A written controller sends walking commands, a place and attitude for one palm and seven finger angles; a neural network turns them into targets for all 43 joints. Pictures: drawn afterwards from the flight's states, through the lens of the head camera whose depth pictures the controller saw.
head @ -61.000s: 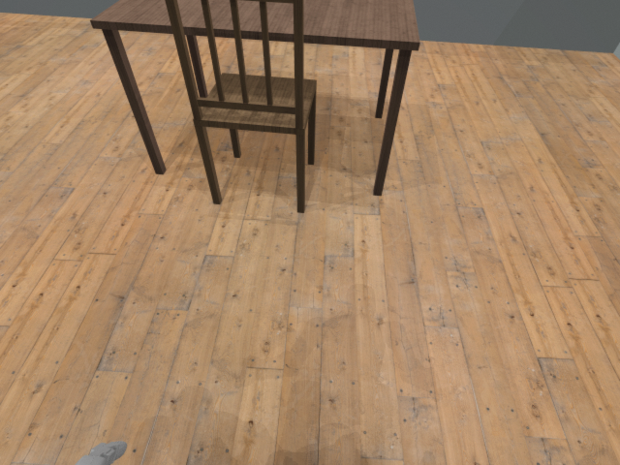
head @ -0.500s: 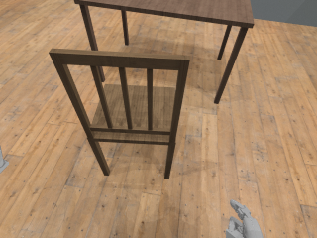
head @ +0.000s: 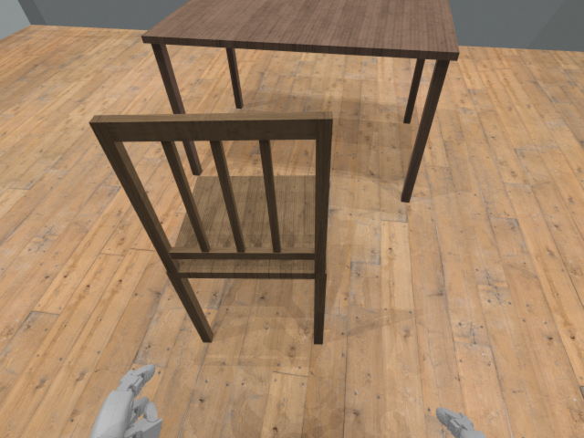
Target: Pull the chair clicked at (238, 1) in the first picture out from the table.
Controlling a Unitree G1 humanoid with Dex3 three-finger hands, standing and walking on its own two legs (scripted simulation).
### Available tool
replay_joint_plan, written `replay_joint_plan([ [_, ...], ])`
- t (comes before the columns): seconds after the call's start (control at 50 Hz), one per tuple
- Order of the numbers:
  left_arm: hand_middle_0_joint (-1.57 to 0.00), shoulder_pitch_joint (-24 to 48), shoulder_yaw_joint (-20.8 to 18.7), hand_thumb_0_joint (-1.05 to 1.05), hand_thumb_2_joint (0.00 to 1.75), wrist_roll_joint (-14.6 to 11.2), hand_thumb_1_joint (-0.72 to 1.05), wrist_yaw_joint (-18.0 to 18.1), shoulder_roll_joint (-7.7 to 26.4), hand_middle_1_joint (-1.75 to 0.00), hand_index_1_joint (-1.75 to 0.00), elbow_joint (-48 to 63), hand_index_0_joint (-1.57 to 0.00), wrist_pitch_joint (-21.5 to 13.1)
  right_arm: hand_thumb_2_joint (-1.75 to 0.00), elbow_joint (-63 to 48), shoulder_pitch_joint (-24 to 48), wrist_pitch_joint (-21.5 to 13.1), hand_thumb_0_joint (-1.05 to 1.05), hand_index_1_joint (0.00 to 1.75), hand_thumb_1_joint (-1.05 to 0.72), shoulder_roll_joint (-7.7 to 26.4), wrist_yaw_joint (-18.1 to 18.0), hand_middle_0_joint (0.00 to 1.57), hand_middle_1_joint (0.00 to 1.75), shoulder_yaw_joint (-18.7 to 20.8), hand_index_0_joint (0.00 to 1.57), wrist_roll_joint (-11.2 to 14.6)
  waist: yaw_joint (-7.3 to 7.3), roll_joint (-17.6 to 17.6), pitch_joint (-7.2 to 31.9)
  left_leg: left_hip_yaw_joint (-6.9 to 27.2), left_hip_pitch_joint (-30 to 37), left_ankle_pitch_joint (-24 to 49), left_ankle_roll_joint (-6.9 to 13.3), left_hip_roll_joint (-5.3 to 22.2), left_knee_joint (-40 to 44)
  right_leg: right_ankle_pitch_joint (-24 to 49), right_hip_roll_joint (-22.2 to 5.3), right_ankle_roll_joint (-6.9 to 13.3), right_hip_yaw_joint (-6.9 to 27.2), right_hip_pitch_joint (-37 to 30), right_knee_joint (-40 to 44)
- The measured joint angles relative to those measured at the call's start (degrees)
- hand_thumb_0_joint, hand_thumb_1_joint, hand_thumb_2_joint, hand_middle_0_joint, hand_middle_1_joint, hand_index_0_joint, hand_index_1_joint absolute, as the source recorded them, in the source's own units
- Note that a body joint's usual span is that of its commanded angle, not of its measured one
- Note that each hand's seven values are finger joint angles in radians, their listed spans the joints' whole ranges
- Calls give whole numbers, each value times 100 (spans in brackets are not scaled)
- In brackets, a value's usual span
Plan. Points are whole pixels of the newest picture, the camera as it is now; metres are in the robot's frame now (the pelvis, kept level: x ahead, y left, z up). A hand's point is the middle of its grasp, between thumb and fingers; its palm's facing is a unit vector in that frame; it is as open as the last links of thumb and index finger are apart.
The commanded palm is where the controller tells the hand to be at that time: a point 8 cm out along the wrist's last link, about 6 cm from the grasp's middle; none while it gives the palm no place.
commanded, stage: let the arm hang, fingers relaxed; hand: left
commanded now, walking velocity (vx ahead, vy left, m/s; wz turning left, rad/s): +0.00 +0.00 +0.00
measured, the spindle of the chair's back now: (230, 202) +0.59 +0.15 -0.06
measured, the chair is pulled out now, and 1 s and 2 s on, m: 0.67 0.67 0.67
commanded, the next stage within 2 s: look to check the result in 0.90 s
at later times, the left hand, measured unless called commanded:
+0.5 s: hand out of the picture -0.03 +0.17 -0.16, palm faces +0.02 -0.97 -0.24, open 7.3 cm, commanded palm none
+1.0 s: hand out of the picture -0.01 +0.14 -0.17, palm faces +0.03 -0.98 -0.17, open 7.3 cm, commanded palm none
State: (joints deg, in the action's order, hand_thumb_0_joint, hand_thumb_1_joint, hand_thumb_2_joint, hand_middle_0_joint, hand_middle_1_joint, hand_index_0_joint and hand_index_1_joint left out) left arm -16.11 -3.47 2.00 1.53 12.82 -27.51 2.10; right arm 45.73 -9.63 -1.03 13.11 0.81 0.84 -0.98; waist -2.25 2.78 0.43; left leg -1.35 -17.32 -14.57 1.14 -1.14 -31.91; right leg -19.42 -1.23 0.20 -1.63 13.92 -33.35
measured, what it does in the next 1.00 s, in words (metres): stands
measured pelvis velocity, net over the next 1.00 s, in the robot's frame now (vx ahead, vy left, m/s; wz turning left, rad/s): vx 0.01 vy -0.01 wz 0.00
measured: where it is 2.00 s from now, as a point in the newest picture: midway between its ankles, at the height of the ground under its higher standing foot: outside the picture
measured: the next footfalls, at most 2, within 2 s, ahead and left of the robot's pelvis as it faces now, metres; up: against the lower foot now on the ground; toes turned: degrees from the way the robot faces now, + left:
none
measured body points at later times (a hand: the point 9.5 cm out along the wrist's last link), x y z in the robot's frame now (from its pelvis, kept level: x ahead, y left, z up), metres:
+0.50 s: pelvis -0.01 -0.02 +0.01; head +0.01 -0.02 +0.46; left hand -0.03 +0.22 -0.14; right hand -0.03 -0.24 -0.15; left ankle +0.03 +0.11 -0.73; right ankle -0.02 -0.12 -0.73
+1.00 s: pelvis +0.01 -0.01 +0.01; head +0.02 -0.02 +0.46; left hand -0.01 +0.19 -0.15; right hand -0.01 -0.22 -0.15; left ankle +0.03 +0.11 -0.73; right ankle -0.02 -0.12 -0.73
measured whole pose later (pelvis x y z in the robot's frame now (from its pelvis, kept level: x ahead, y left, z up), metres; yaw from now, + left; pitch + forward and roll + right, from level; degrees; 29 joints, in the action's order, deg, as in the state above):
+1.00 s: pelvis +0.01 -0.01 +0.01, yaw +0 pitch -1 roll +0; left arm -19.0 0.5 0.5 2.4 6.7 -60.8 -0.2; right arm 62.7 -18.4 -0.4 6.8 -2.0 0.1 -0.5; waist -0.4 0.2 -3.3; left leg -0.5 -12.4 -12.3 -0.2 0.5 -26.1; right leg -16.2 0.7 1.5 -2.4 8.2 -25.8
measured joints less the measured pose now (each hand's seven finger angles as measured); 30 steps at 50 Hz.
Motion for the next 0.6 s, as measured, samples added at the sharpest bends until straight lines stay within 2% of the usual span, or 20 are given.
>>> replay_joint_plan([
  [0.08,-20,-199,429,0,90,-88,91,-58,-441,-30,-29,-1313,-20,129,-90,388,-352,151,1,30,-91,-292,-12,20,30,-185,20,-21,7,-431,-251,71,167,39,-72,34,75,-9,40,72,-68,-165,32],
  [0.1,-20,-201,260,-2,90,-193,95,56,-476,-30,-30,-1437,-21,42,-90,500,-459,165,1,30,-91,-361,-27,20,30,-202,20,-17,49,-514,-310,127,163,61,-93,62,89,28,72,88,-124,-202,99],
  [0.14,-21,-156,199,-5,90,-183,101,105,-325,-30,-30,-1668,-21,-59,-89,726,-617,206,0,30,-92,-413,-94,20,30,-183,20,-4,166,-600,-431,209,175,125,-134,119,147,131,139,134,-202,-279,263],
  [0.2,-21,-198,239,-5,90,-142,101,62,-158,-30,-30,-2071,-21,-78,-89,964,-769,252,0,30,-93,-332,-143,20,30,-111,20,-18,212,-530,-514,262,175,194,-164,191,210,282,221,172,-248,-356,485],
  [0.34,-20,-449,315,-2,90,-130,95,8,-107,-30,-30,-2853,-21,-47,-90,1222,-1004,265,0,30,-92,-162,-187,20,30,-14,20,-10,163,-195,-459,229,227,281,-150,209,356,413,241,165,-214,-414,680],
  [0.6,-20,-365,426,0,90,-157,91,43,-438,-30,-29,-3242,-20,-169,-90,1546,-1058,122,0,30,-91,-568,-201,20,30,-147,20,19,179,-172,-268,114,361,270,-134,175,499,348,196,146,-102,-439,660],
])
